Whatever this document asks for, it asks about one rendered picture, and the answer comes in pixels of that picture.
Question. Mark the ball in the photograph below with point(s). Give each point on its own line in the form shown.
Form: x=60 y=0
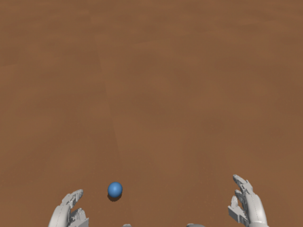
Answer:
x=115 y=189

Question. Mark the left robot hand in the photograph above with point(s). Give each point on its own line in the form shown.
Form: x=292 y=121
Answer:
x=62 y=216

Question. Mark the right robot hand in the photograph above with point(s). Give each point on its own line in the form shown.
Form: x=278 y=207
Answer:
x=252 y=211

